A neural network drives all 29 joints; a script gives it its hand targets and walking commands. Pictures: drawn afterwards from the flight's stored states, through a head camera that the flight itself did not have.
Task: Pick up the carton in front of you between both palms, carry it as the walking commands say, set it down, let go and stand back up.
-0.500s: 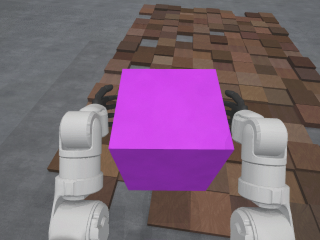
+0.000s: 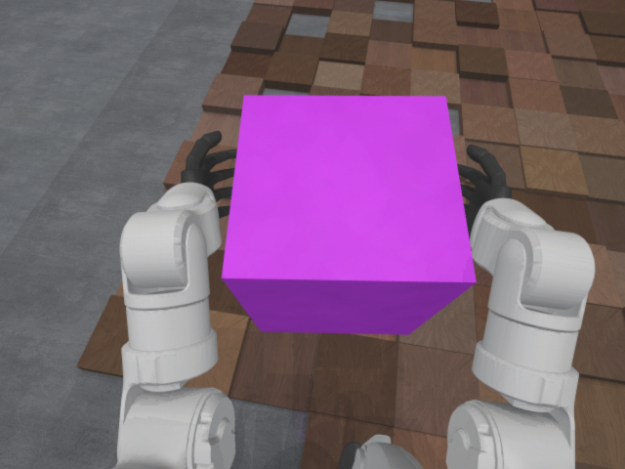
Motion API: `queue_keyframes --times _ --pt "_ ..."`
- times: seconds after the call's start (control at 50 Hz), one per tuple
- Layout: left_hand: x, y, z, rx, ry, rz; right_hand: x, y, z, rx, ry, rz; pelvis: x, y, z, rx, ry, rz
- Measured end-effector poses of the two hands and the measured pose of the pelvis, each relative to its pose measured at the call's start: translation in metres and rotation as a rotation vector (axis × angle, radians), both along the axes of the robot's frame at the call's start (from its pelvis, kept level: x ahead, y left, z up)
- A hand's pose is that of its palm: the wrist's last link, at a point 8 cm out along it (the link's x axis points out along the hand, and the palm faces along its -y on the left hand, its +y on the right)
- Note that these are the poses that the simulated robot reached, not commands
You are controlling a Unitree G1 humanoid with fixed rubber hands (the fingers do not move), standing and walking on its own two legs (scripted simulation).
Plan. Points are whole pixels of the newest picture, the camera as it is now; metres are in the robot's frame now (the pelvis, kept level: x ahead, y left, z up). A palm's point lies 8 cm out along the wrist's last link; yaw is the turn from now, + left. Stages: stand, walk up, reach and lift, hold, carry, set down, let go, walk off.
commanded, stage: carry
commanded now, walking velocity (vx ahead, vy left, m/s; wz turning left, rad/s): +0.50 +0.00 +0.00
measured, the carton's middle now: (338, 233) +0.40 +0.00 +0.06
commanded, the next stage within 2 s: none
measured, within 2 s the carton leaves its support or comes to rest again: neither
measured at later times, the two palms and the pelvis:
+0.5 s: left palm (205, 17) +0.72 +0.21 +0.15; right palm (407, 31) +0.69 -0.09 +0.15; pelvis +0.33 +0.07 +0.01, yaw -1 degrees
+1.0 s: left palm out of the picture +1.00 +0.22 +0.15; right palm out of the picture +1.02 -0.08 +0.15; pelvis +0.63 +0.05 +0.02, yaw +0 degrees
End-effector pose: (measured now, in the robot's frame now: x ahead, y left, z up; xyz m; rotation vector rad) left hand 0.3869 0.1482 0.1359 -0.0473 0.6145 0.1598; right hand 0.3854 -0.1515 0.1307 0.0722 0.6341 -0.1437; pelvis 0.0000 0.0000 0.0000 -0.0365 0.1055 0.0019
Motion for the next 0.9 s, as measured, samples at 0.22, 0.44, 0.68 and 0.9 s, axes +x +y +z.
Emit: queue_keyframes --times 0.22,0.44,0.68,0.9 --pt "0.122 0.054 0.054 -0.024 -0.047 0.124 0.155 0.056 0.057 0.003 -0.047 0.102 0.141 0.005 0.035 0.035 0.010 0.007" --pt "0.299 0.062 0.027 0.007 0.073 -0.061 0.286 0.062 0.035 -0.093 0.072 0.004 0.302 0.059 0.001 0.007 -0.034 -0.006" --pt "0.432 0.054 0.017 -0.031 0.065 -0.071 0.408 0.055 0.026 -0.053 0.064 -0.070 0.427 0.072 0.021 -0.004 0.006 -0.012" --pt "0.575 0.049 0.027 0.035 0.023 -0.026 0.573 0.049 0.028 -0.031 0.021 0.007 0.579 0.052 0.005 -0.009 0.006 0.002"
